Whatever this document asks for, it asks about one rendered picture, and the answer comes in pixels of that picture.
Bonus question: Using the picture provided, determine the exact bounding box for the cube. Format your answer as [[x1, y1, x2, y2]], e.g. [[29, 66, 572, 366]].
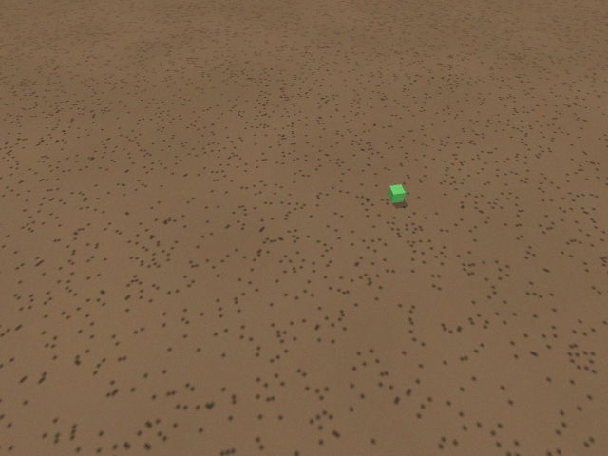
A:
[[388, 184, 406, 203]]

